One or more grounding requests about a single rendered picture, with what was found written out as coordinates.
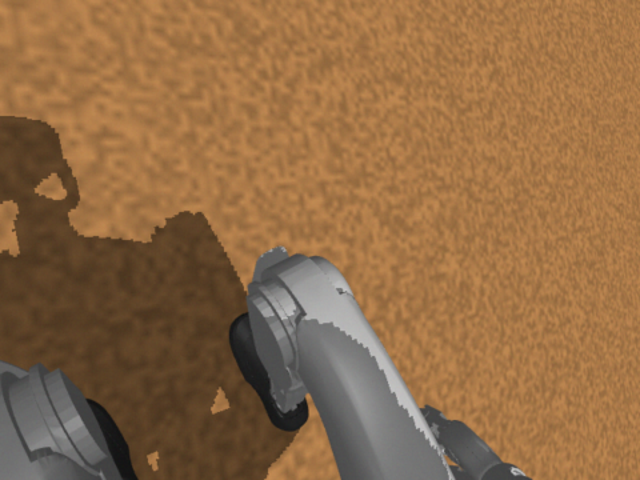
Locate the right robot foot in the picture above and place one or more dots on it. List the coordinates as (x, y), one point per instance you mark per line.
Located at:
(243, 348)

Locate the right robot hand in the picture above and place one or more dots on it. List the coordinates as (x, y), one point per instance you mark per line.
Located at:
(463, 447)

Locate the right robot arm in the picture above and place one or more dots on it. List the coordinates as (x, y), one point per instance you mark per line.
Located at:
(505, 471)

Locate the left robot foot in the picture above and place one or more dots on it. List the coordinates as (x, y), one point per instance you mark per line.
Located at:
(117, 445)

